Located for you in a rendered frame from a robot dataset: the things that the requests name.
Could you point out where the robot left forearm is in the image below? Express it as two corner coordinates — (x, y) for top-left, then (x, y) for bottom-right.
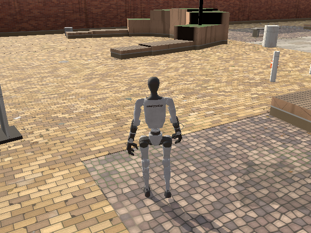
(127, 119), (138, 143)

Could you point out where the robot left hand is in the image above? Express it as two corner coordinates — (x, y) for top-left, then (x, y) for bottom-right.
(126, 142), (138, 156)

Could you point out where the robot right upper arm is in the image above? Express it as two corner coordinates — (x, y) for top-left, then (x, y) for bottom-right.
(164, 97), (177, 123)

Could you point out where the robot right forearm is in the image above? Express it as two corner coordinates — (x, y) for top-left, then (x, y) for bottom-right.
(173, 116), (181, 135)

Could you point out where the humanoid robot head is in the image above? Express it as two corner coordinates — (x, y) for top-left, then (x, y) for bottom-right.
(146, 77), (163, 100)

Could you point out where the robot right hand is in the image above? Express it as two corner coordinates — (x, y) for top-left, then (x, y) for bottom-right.
(172, 133), (182, 144)

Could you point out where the robot left upper arm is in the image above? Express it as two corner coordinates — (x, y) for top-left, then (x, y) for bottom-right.
(133, 98), (144, 126)

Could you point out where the right robot foot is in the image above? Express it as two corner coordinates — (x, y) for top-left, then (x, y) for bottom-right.
(164, 190), (171, 198)

